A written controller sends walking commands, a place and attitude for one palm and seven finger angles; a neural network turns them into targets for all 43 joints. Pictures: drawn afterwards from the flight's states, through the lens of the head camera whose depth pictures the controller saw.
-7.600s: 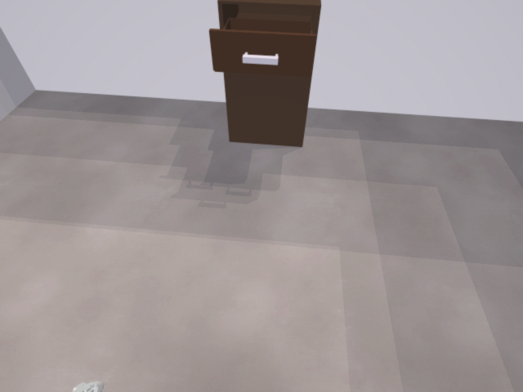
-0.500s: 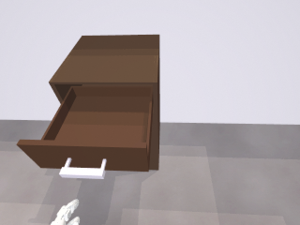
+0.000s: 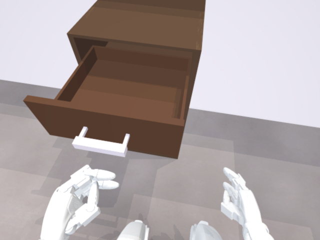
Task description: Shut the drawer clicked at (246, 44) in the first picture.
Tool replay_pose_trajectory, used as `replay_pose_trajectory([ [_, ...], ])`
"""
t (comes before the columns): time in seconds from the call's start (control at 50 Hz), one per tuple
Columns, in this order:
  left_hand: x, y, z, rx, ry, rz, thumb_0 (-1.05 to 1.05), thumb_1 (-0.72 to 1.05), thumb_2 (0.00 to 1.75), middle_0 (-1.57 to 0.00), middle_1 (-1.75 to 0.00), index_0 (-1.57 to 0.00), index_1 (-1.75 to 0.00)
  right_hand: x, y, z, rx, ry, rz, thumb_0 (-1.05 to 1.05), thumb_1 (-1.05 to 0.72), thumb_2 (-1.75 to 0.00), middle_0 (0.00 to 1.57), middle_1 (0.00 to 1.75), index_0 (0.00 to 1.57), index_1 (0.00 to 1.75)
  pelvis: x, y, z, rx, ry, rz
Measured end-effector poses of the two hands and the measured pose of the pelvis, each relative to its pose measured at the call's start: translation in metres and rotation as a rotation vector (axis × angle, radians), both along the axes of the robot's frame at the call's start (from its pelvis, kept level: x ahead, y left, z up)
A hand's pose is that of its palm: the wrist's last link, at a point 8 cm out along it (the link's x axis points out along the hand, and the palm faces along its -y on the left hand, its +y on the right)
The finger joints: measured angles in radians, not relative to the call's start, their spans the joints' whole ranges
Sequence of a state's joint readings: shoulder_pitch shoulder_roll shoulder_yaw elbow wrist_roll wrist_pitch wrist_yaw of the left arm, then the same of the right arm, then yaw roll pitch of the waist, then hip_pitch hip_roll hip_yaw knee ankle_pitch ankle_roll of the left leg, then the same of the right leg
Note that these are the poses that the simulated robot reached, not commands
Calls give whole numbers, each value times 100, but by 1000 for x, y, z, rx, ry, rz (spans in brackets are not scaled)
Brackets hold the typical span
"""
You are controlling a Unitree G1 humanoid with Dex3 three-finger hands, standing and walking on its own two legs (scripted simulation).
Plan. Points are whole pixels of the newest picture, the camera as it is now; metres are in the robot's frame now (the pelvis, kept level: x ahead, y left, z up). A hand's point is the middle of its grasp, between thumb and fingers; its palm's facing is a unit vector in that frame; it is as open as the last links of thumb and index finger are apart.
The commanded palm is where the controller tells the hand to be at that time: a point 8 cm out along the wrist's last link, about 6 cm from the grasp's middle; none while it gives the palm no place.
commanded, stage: raise the hand and make a fist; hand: left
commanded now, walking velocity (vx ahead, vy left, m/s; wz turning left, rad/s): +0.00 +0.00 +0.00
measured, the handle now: (103, 139) +0.35 +0.20 +0.02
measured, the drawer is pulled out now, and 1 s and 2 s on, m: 0.30 0.30 0.30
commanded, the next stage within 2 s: bring the fist close to the handle in 1.24 s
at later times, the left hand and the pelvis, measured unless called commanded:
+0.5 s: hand (87, 197) +0.18 +0.16 +0.09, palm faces -0.02 -1.00 -0.06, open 3.1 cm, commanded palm +0.13 +0.22 +0.10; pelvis +0.02 +0.01 +0.02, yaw -1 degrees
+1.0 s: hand (73, 198) +0.17 +0.18 +0.12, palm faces -0.01 -1.00 -0.08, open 3.3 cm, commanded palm +0.13 +0.24 +0.12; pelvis +0.03 +0.00 +0.04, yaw +0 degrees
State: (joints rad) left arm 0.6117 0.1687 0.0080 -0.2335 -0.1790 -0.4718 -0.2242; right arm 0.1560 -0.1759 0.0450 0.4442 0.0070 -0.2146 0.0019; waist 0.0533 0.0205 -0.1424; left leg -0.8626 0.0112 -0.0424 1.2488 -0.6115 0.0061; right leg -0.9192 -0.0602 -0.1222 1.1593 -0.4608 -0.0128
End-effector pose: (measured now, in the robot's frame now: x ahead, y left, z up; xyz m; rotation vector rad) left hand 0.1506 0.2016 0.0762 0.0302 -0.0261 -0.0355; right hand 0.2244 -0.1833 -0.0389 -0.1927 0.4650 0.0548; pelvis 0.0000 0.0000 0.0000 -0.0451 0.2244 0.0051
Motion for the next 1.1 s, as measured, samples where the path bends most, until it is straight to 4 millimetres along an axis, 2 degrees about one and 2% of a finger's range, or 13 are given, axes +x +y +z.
replay_pose_trajectory([
  [0.1,20,-2,-6,-5,129,-68,1,90,90,-79,-94,-79,-93,-45,0,-22,41,155,-105,2,-90,-90,21,30,21,30,1,5,7,6,1,-14],
  [0.18,20,9,-1,1,171,-10,1,90,90,-87,-103,-87,-102,-70,-18,-21,14,214,-195,2,-90,-90,21,30,21,30,5,7,16,12,-1,-26],
  [0.24,17,14,7,14,145,23,2,90,90,-93,-109,-93,-108,-78,-35,-15,-31,220,-229,2,-90,-90,21,30,20,30,8,8,19,12,0,-27],
  [0.32,16,17,12,23,115,21,1,90,90,-101,-118,-101,-117,-72,-54,-6,-84,193,-249,2,-90,-90,21,30,20,30,12,9,19,10,3,-26],
  [0.42,14,14,16,18,114,3,1,90,90,-111,-129,-111,-128,-47,-62,11,-101,114,-252,2,-91,-90,20,30,20,30,18,9,21,9,-1,-25],
  [0.56,11,19,29,35,97,39,1,90,90,-125,-144,-125,-143,-8,-44,29,-51,16,-200,2,-91,-90,20,30,20,30,25,6,26,5,-16,-18],
  [0.68,7,20,38,43,102,40,1,90,90,-134,-154,-134,-153,10,-25,34,-1,-14,-141,2,-90,-90,20,30,20,30,29,4,31,4,-28,-9],
  [0.82,2,28,45,61,117,46,1,90,90,-138,-159,-139,-158,8,-22,32,18,1,-138,2,-90,-90,21,30,20,30,31,0,35,4,-45,-6],
  [0.94,1,34,49,63,107,46,1,90,90,-140,-160,-140,-159,-4,-34,31,-2,16,-161,2,-90,-90,21,30,20,30,30,-2,38,5,-57,-4],
  [1.1,5,29,46,53,109,19,1,90,90,-140,-160,-140,-159,-20,-51,32,-32,18,-203,2,-90,-90,21,30,20,30,27,-2,40,9,-65,-11],
])
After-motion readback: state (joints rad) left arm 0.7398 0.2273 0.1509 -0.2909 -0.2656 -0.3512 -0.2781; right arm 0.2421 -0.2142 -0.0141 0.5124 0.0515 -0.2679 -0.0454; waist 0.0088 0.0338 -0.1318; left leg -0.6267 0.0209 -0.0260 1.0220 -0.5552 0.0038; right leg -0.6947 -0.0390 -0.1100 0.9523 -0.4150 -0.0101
